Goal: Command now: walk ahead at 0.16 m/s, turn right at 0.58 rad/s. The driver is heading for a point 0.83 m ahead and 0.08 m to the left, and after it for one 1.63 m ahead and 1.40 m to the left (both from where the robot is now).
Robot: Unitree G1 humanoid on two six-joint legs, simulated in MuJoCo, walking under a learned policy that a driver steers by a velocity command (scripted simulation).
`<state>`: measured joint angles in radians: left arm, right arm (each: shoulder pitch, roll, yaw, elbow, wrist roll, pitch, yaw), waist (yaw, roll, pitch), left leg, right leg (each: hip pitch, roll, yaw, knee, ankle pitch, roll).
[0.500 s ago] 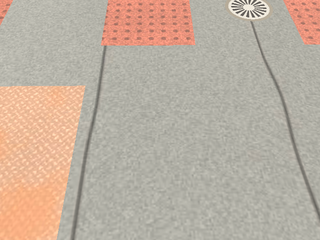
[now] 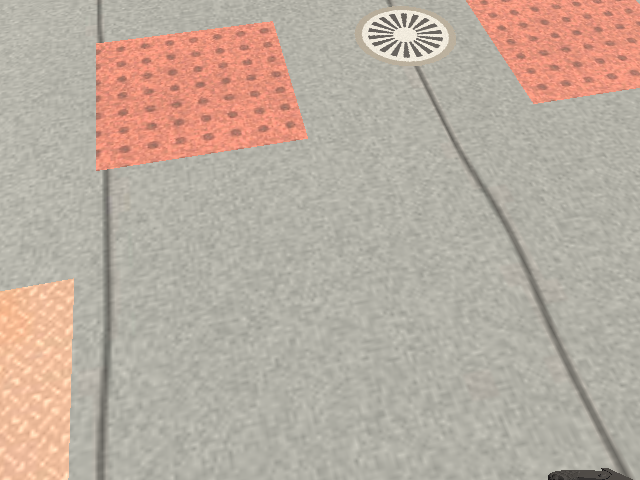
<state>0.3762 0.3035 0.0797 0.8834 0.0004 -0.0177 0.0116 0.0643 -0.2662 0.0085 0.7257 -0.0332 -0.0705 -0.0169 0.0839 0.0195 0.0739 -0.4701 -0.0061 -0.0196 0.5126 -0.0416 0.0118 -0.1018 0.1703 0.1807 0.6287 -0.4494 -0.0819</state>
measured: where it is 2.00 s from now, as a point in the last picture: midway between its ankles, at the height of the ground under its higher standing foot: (296, 348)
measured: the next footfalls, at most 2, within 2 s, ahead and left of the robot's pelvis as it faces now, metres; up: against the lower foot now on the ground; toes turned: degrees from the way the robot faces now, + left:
right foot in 0.38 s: +0.07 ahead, -0.10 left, +0.00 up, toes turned -7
left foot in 0.82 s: +0.18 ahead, +0.11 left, +0.00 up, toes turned +0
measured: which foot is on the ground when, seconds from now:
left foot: down 0.00-0.40, up 0.42-0.80, down 0.82-1.00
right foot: down 0.00-0.00, up 0.02-0.36, down 0.38-0.82, up 0.84-1.00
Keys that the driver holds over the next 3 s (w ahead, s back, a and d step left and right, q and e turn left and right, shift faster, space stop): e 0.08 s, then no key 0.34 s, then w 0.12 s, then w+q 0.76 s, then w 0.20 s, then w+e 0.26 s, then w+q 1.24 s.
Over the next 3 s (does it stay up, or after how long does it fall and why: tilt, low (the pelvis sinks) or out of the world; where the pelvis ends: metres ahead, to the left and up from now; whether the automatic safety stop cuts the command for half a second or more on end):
stays up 1.12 0.40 0.02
